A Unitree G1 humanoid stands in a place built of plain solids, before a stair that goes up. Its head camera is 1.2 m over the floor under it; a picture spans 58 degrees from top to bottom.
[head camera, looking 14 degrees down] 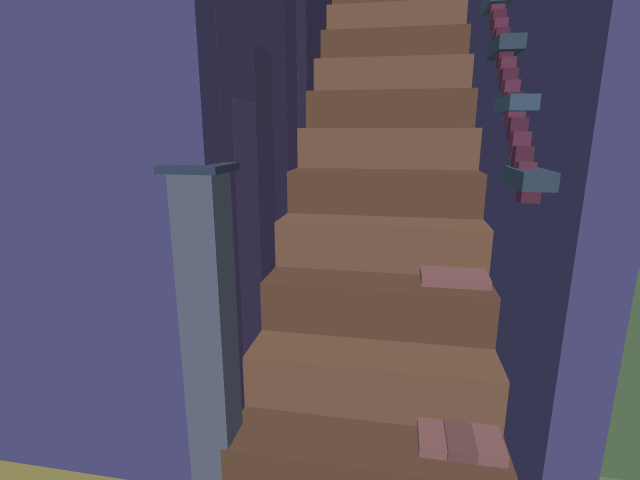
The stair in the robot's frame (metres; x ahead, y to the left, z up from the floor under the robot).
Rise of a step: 0.20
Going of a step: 0.23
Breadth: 0.92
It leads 10 degrees to the right of straight ahead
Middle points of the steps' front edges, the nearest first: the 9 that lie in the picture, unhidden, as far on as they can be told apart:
1.11 -0.13 0.20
1.34 -0.17 0.41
1.56 -0.21 0.61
1.79 -0.25 0.82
2.01 -0.29 1.02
2.24 -0.33 1.22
2.46 -0.37 1.43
2.69 -0.41 1.63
2.91 -0.45 1.83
